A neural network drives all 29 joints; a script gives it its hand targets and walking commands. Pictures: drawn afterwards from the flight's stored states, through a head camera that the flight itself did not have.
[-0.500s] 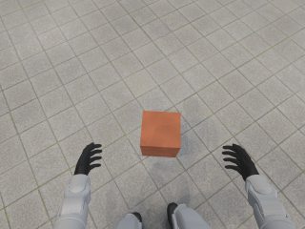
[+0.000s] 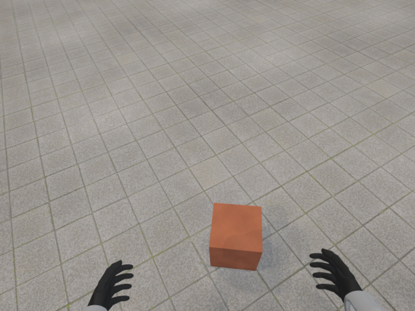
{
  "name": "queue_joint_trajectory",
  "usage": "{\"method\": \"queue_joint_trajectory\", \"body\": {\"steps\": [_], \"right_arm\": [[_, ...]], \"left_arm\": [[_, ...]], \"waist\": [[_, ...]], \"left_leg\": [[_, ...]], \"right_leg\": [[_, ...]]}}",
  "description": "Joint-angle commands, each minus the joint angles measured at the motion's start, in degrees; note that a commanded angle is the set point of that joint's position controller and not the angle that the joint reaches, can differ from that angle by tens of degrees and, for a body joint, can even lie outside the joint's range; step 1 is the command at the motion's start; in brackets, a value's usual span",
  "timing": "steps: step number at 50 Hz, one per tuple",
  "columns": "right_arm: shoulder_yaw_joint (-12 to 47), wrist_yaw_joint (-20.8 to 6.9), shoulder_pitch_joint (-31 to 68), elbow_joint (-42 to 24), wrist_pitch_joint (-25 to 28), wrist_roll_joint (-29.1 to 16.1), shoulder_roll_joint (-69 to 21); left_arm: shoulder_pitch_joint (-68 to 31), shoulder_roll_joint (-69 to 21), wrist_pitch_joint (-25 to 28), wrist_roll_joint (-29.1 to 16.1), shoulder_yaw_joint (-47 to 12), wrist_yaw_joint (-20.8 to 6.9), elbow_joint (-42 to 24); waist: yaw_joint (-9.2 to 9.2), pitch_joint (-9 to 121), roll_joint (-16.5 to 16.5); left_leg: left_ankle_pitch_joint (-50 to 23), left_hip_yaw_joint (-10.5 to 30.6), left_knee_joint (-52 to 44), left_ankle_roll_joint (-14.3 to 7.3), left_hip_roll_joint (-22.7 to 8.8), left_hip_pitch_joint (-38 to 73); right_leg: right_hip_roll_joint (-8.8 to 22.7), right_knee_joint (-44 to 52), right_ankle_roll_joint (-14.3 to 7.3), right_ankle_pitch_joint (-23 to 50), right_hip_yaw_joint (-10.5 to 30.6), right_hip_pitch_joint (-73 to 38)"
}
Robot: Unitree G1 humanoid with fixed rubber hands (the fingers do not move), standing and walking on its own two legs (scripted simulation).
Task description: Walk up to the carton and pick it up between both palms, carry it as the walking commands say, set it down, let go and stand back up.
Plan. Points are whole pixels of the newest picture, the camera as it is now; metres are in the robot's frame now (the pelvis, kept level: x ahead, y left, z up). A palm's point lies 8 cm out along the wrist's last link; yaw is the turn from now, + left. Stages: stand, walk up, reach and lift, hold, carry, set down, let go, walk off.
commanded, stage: let go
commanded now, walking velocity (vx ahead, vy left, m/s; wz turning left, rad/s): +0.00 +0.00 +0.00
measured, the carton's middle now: (235, 237) +0.51 -0.08 -0.65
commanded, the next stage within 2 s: stand in 0.22 s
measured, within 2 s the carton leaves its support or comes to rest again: neither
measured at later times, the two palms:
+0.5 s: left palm out of the picture +0.12 +0.28 -0.08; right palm (382, 307) +0.14 -0.30 -0.09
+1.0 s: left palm out of the picture +0.11 +0.28 -0.09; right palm out of the picture +0.12 -0.32 -0.10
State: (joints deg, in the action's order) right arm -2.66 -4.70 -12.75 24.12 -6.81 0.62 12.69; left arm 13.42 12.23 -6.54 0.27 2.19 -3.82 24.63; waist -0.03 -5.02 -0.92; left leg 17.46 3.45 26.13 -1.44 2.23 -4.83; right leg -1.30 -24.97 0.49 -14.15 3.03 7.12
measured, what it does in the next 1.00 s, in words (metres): stands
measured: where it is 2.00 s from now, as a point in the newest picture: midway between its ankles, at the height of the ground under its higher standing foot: outside the picture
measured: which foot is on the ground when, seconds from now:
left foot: down 0.00-1.00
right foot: down 0.00-1.00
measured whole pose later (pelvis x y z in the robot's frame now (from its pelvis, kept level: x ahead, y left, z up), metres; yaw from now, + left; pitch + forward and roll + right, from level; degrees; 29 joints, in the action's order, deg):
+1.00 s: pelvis +0.01 -0.02 +0.00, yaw +1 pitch -2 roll +0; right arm -0.5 2.0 -10.1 50.0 0.0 1.8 20.9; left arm 7.8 19.7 -0.3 1.6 1.3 1.3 53.6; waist 0.3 -0.9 -1.2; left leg 16.3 4.7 23.2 0.4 0.8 -5.2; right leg -2.0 -23.5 -1.3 -14.1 0.8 7.7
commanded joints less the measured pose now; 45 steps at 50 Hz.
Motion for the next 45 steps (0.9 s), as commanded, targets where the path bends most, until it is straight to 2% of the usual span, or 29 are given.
{"method": "queue_joint_trajectory", "body": {"steps": [1,11,12,13,14,16,21,24,35,45], "right_arm": [[-2.12,0.18,1.43,-5.38,-0.40,0.24,5.83],[-0.33,3.21,1.60,-7.01,-5.89,0.70,5.28],[-2.51,5.56,4.24,-0.26,-1.39,1.17,12.38],[-2.74,6.27,3.96,0.84,0.93,1.71,11.89],[-2.39,6.33,3.88,2.21,2.39,2.17,11.17],[-2.13,6.05,3.83,4.49,4.32,2.35,10.71],[-1.82,5.79,3.81,8.79,6.02,1.78,12.12],[-1.57,6.12,3.37,11.44,6.39,1.69,13.34],[-0.46,6.66,3.11,18.23,6.97,1.35,15.64],[0.15,6.94,3.78,21.99,7.37,1.18,16.51]], "left_arm": [[-2.37,4.28,-0.20,0.14,1.08,-0.02,-5.41],[-2.27,4.99,1.10,-1.90,-0.18,1.89,-3.11],[-2.20,12.14,2.51,2.21,2.64,4.01,4.53],[-0.82,13.37,3.31,2.86,2.81,4.92,5.63],[-1.53,12.65,3.92,2.99,2.37,5.13,6.67],[-3.18,12.07,4.86,2.91,2.22,5.26,7.96],[-4.38,12.79,6.20,2.47,1.95,5.06,12.22],[-4.34,13.83,6.52,2.28,1.84,5.35,14.73],[-5.40,16.18,6.76,1.70,1.41,5.59,21.43],[-6.98,16.66,6.85,1.36,1.10,5.42,25.20]], "waist": [[-0.74,1.73,-0.49],[0.80,3.23,-0.24],[0.75,2.05,-2.79],[1.10,2.73,-1.47],[0.54,2.95,-0.76],[0.32,3.42,-0.45],[-0.07,7.34,0.66],[-0.15,8.27,1.16],[0.16,7.49,1.00],[0.34,6.87,0.65]], "left_leg": [[-12.72,-1.31,-6.10,2.48,-1.21,-5.69],[-17.26,-2.22,-1.28,2.79,-1.32,-2.34],[-8.74,0.15,-1.23,3.13,-3.62,-10.82],[-5.26,0.77,-1.15,2.69,-3.71,-9.01],[-1.83,1.57,-1.69,2.33,-4.00,-8.61],[0.31,2.63,-2.37,1.83,-4.22,-7.87],[-11.09,3.00,-1.27,1.76,-4.96,-4.52],[-14.87,3.30,-1.12,1.76,-5.33,-3.26],[-18.50,3.90,-2.63,1.53,-6.04,-2.73],[-18.61,4.30,-4.46,1.21,-6.58,-2.54]], "right_leg": [[-2.32,1.12,0.01,9.37,-3.57,-5.68],[-3.95,-1.62,0.19,8.76,-1.96,-0.71],[2.19,-0.97,0.66,6.44,-0.32,3.83],[2.77,-0.74,0.39,4.80,0.88,4.73],[3.07,0.08,0.16,1.57,1.57,6.39],[3.09,1.04,-0.24,-1.42,2.14,7.53],[3.87,0.49,-0.73,9.08,2.46,4.62],[4.51,0.72,-0.94,12.79,2.79,3.02],[5.76,2.18,-1.23,17.60,3.37,-0.48],[6.14,3.44,-1.42,17.48,3.35,-1.96]]}}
